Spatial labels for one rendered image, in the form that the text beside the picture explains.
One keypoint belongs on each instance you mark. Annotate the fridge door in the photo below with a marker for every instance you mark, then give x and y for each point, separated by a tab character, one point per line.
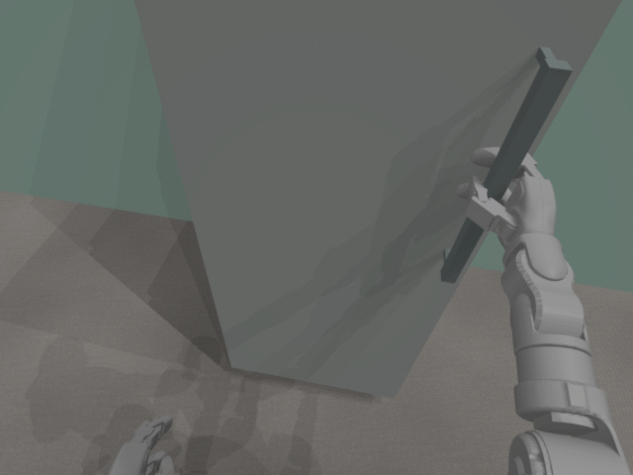
320	144

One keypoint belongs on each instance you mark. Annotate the handle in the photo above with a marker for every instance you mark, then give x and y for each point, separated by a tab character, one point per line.
544	91

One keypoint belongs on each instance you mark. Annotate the robot right upper arm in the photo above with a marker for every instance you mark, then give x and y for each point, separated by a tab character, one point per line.
543	453

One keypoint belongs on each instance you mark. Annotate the robot right forearm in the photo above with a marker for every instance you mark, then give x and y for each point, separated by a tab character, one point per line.
556	387

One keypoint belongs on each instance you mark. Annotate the right robot hand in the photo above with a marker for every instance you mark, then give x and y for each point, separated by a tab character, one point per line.
530	208

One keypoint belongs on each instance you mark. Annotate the left robot hand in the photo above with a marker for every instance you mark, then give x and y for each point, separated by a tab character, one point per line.
133	458

